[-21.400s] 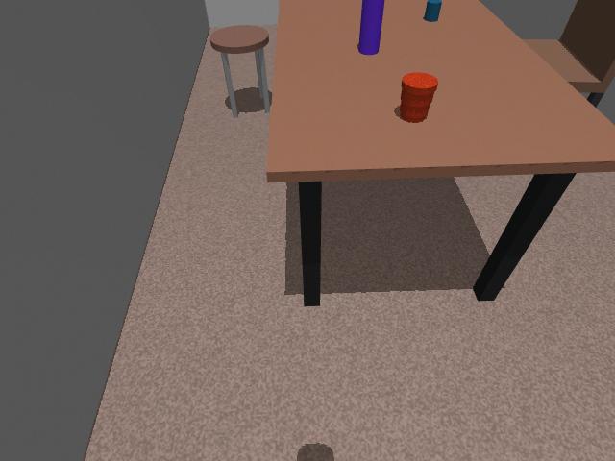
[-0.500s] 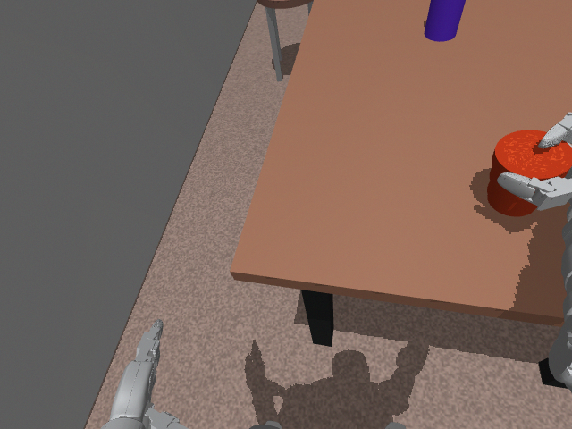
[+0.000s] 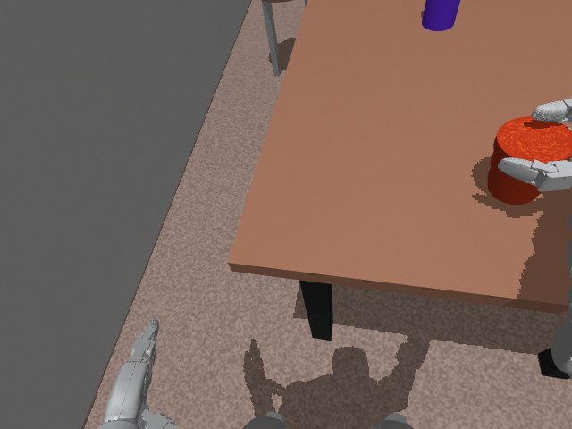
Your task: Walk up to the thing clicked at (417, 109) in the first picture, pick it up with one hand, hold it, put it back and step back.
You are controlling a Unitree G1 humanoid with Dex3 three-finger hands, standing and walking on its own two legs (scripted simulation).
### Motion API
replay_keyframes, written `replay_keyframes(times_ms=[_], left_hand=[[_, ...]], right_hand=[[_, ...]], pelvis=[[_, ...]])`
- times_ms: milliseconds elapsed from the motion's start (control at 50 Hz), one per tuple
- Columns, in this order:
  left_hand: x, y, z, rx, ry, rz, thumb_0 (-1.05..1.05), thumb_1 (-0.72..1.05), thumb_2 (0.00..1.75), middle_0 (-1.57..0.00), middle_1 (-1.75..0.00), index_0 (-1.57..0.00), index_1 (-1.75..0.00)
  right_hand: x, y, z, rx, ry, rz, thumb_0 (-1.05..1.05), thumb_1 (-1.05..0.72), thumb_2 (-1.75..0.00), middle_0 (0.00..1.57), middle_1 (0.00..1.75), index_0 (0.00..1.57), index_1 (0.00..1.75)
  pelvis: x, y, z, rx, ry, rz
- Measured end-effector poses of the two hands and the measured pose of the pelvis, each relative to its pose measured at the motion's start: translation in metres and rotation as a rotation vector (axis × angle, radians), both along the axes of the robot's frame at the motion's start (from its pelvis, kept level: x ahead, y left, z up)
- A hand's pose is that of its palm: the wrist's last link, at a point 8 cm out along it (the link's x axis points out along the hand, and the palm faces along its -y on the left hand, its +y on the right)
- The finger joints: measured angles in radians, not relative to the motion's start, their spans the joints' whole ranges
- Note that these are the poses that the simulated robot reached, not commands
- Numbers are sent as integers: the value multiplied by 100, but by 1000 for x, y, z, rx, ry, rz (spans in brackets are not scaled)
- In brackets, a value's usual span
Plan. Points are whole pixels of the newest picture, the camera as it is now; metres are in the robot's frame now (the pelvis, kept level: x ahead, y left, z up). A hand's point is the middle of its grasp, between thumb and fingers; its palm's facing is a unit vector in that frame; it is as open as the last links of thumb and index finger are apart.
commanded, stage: open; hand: right
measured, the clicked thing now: (522, 165) +0.50 -0.24 +0.06
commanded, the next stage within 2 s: withdraw in 0.42 s
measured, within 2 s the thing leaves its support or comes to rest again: neither
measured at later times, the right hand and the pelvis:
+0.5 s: hand (545, 148) +0.49 -0.25 +0.10, palm faces +0.21 +0.98 +0.01, open 12.9 cm; pelvis -0.01 +0.00 -0.01, yaw +0 degrees
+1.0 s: hand out of the picture +0.52 -0.29 +0.21, palm faces +0.28 +0.96 -0.03, open 17.3 cm; pelvis +0.02 +0.00 +0.01, yaw +0 degrees
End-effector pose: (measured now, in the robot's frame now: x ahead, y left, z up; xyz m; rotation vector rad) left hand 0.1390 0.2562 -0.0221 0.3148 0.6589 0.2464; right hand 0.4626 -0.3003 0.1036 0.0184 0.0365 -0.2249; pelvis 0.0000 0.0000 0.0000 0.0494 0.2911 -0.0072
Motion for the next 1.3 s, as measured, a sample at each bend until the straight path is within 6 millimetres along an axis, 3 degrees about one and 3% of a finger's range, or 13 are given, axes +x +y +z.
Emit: replay_keyframes(times_ms=[300, 480, 740, 880, 980, 1120, 1220, 1300], left_hand=[[-6, -3, -1, -4, -6, -7, -1, -54, 6, -6, -5, -6, -5], [-7, -3, 0, 3, -10, -8, -1, -55, 7, -6, -5, -5, -6], [-9, 8, 4, 24, 8, 18, -1, -53, 5, -7, -6, -7, -5], [-9, 11, -4, -7, 73, 43, -1, -52, 4, -6, -5, -7, -5], [7, 1, -15, -65, 90, 30, -1, -52, 4, -6, -5, -6, -4], [35, -11, -3, -121, 30, -21, -1, -53, 5, -6, -5, -7, -5], [25, -7, -1, -133, 100, -26, -1, -52, 4, -7, -6, -7, -5], [13, 0, -4, -130, 181, 1, -1, -51, 4, -6, -5, -7, -4]], right_hand=[[-3, 0, 0, -16, -6, 7, 0, 34, -54, 76, 69, 97, 79], [-2, 3, -3, -8, -11, 18, -1, 34, -33, 62, 48, 67, 51], [6, 0, 9, -12, -23, -12, -1, 45, -11, 22, 15, 21, 15], [16, -20, 65, -19, -71, -66, -2, 48, -5, 12, 7, 11, 7], [21, -38, 101, -50, -51, -68, -2, 50, -3, 9, 5, 8, 5], [20, -48, 95, -145, 119, -69, -1, 51, -3, 7, 5, 7, 5], [13, -68, 79, -170, 187, -139, -2, 52, -3, 6, 5, 7, 5], [1, -93, 82, -190, 165, -236, -2, 52, -4, 7, 5, 7, 5]], pelvis=[[-6, 0, -5, 0, 5, -1], [-6, 0, -7, 2, 6, -1], [-2, 0, -4, 1, 4, 4], [10, 2, 8, -1, -23, 2], [16, 2, 13, -4, -26, -2], [25, 2, 20, -15, -29, 0], [31, 2, 25, -21, -29, 5], [36, -1, 27, -16, -32, 11]])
